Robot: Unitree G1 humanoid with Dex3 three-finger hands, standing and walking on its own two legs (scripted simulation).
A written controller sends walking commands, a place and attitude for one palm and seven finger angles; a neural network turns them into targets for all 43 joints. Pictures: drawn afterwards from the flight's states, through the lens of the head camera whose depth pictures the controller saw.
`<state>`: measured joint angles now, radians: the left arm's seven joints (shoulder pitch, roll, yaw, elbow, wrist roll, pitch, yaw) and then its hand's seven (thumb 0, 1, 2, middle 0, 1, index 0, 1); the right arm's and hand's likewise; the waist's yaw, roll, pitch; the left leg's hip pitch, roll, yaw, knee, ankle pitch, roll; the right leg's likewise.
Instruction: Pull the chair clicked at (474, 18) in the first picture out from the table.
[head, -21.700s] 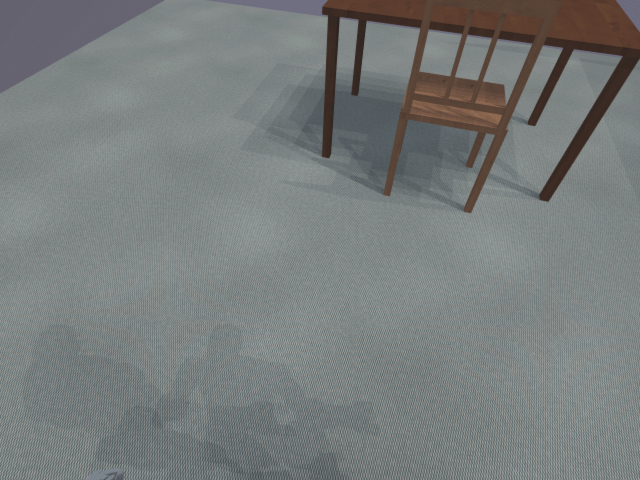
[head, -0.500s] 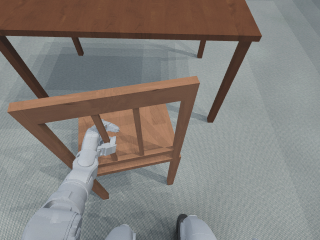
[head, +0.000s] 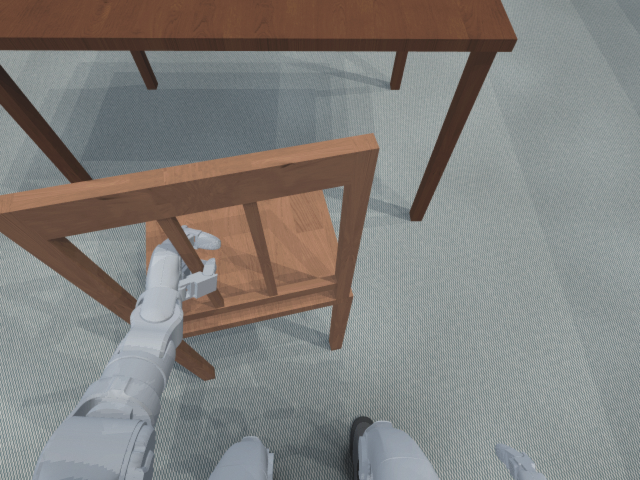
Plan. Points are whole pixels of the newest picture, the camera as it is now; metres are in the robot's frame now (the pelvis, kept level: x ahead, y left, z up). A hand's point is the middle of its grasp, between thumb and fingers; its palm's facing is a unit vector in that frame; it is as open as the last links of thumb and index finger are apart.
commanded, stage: stop walking, hand still on the chair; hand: left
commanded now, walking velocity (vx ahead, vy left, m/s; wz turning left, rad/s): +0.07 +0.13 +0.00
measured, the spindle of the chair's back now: (197, 268) +0.39 +0.19 -0.07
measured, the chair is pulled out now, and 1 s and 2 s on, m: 0.31 0.35 0.35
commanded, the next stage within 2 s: open the thumb and straighten the fingers in 0.80 s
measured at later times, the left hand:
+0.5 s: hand (203, 302) +0.33 +0.17 -0.06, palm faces +0.02 -0.97 -0.23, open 5.3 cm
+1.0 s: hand (202, 301) +0.34 +0.17 -0.06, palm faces +0.03 -0.98 -0.20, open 5.4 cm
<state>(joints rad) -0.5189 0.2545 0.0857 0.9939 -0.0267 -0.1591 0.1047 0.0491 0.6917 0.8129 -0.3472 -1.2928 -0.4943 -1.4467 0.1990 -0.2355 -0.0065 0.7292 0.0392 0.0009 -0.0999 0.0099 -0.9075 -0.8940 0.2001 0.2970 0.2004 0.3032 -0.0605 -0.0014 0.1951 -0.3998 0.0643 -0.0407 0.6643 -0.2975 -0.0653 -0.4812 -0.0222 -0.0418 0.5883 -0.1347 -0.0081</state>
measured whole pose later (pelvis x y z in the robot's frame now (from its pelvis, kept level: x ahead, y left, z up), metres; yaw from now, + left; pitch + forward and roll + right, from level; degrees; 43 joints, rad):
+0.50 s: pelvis +0.05 +0.02 +0.02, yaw -2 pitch -1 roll +0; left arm -0.15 0.15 0.00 0.82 -0.01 -0.15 0.10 0.06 0.69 0.82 -0.32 -1.30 -0.49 -1.45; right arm 0.21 -0.21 0.01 0.71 0.03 0.02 -0.11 0.01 -0.91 -0.89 0.20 0.30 0.20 0.30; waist -0.01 0.02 0.07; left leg -0.17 0.05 0.03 0.50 -0.31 -0.04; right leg -0.31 -0.04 0.01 0.50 -0.17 0.03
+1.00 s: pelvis +0.07 +0.02 +0.01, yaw -1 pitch +2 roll +1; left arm -0.04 0.17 0.00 0.63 -0.03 -0.10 0.11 0.05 0.66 0.81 -0.33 -1.33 -0.49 -1.45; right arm 0.22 -0.23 0.00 0.67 0.05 0.02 -0.06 0.01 -0.91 -0.89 0.20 0.30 0.20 0.30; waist -0.04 -0.01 0.02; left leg -0.24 0.04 0.01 0.53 -0.33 -0.04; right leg -0.37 -0.06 -0.01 0.54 -0.21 0.03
